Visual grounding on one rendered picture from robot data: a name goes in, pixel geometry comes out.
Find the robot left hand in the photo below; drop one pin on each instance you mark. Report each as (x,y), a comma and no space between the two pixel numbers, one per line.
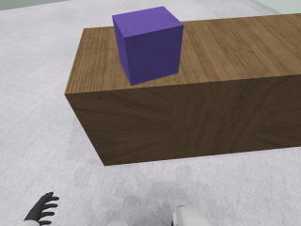
(36,212)

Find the robot right thigh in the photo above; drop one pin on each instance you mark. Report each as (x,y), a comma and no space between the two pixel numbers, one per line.
(188,216)

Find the carton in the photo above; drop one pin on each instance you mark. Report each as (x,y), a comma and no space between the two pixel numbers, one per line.
(149,43)

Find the pedestal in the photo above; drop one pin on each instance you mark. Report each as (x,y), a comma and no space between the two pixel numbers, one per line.
(238,90)

